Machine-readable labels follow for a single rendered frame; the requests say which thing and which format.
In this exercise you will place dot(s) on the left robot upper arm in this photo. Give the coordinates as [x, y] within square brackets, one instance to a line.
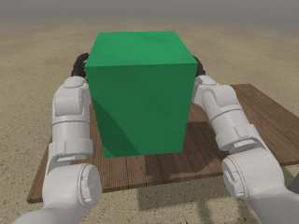
[68, 194]

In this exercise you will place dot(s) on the robot left forearm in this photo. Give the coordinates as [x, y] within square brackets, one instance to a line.
[70, 120]

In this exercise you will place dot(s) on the robot right forearm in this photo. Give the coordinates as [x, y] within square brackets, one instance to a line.
[227, 117]

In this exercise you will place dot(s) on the right robot upper arm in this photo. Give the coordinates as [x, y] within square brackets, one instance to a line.
[254, 176]

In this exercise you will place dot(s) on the table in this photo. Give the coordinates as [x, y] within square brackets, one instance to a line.
[200, 156]

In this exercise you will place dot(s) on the carton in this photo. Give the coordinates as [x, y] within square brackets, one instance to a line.
[141, 84]

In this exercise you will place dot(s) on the right robot hand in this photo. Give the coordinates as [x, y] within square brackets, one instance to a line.
[200, 71]

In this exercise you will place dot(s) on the left robot hand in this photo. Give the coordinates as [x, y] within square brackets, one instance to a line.
[78, 67]

